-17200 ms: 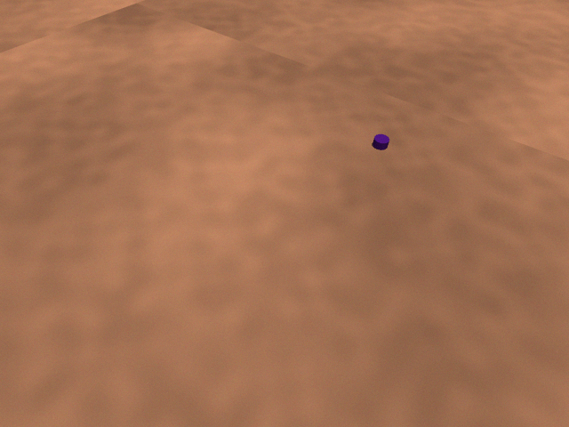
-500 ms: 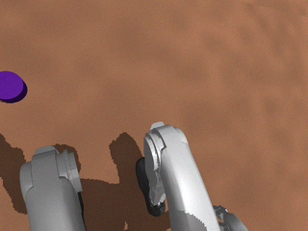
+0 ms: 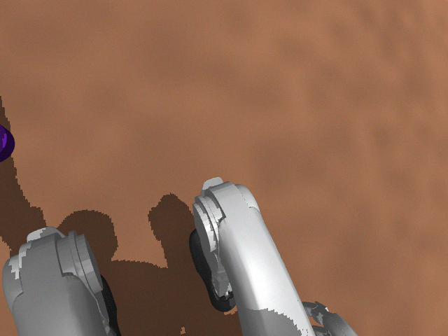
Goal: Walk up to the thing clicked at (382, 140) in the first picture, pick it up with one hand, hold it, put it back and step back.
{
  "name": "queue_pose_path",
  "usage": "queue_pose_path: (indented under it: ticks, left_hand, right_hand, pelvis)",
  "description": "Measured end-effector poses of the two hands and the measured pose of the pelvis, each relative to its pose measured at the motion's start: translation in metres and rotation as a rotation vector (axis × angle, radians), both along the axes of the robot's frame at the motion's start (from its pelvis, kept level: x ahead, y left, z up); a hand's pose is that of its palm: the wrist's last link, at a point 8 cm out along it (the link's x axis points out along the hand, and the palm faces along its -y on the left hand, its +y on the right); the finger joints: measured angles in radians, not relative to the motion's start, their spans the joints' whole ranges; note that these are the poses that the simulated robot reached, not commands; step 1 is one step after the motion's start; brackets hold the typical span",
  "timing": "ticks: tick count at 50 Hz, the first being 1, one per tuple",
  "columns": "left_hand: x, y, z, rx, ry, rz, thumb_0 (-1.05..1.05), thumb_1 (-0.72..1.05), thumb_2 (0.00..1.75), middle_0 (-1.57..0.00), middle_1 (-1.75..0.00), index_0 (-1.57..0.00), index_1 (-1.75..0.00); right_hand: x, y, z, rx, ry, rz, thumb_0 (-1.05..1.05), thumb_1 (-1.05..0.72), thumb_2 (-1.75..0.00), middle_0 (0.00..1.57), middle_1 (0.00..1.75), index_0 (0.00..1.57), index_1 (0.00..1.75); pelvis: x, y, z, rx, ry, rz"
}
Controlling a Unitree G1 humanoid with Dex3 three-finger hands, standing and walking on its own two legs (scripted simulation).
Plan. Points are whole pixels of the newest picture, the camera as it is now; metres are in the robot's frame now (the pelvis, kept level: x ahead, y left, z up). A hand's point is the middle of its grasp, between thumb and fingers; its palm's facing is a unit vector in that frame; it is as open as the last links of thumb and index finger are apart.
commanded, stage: approach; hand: left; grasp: from above
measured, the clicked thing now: out of the picture +0.50 +0.29 -0.30
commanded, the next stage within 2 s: close in in 0.16 s
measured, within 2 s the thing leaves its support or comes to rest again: neither
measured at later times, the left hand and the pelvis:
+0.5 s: hand out of the picture +0.48 +0.30 -0.19, palm faces -0.47 -0.09 -0.88, open 13.6 cm; pelvis +0.00 +0.00 +0.00, yaw +0 degrees
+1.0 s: hand out of the picture +0.49 +0.29 -0.25, palm faces -0.44 -0.11 -0.89, open 13.7 cm; pelvis +0.00 +0.00 -0.01, yaw -2 degrees
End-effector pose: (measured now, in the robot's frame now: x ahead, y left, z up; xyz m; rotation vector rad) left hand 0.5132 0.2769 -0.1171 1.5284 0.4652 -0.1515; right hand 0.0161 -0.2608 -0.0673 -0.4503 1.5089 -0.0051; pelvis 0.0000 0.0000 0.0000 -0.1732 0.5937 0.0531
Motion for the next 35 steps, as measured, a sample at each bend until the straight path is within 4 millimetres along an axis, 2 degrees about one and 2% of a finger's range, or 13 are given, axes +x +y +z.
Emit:
queue_pose_path:
  ticks: [7, 14, 18, 24, 35]
  left_hand:
    - [-0.023, 0.019, -0.007, -0.019, 0.098, 0.076, 0.00, -0.48, 0.97, -0.14, -0.98, -0.14, -0.97]
    - [-0.025, 0.038, 0.001, -0.038, 0.077, 0.023, 0.00, -0.52, 1.01, -0.13, -1.01, -0.12, -1.01]
    - [-0.025, 0.036, -0.001, -0.047, 0.077, -0.020, -0.01, -0.51, 1.02, -0.12, -1.04, -0.12, -1.03]
    - [-0.029, 0.026, -0.018, -0.066, 0.092, -0.060, -0.01, -0.49, 1.04, -0.11, -1.08, -0.12, -1.06]
    - [-0.028, 0.019, -0.045, -0.050, 0.070, -0.039, 0.00, -0.47, 1.02, -0.09, -1.08, -0.11, -1.05]
  right_hand:
    - [-0.002, 0.002, -0.010, 0.047, 0.021, 0.005, 0.01, -0.90, -0.88, 0.20, 0.30, 0.20, 0.30]
    - [0.011, -0.008, -0.009, -0.005, 0.013, 0.053, 0.01, -0.91, -0.89, 0.20, 0.30, 0.20, 0.30]
    - [0.020, -0.011, -0.002, -0.039, 0.000, 0.069, 0.00, -0.91, -0.89, 0.20, 0.30, 0.20, 0.30]
    - [0.028, -0.008, 0.008, -0.069, -0.026, 0.094, 0.00, -0.91, -0.89, 0.20, 0.30, 0.20, 0.30]
    - [0.009, 0.003, 0.009, -0.050, -0.003, 0.104, 0.00, -0.90, -0.89, 0.20, 0.30, 0.20, 0.30]
  pelvis:
    - [-0.002, -0.003, 0.001, 0.016, -0.019, 0.000]
    - [-0.004, -0.004, -0.003, 0.007, -0.036, 0.009]
    - [-0.003, -0.002, -0.003, -0.004, -0.036, 0.010]
    - [-0.003, 0.002, -0.002, -0.019, -0.040, 0.010]
    - [-0.005, 0.004, -0.008, -0.026, -0.049, 0.003]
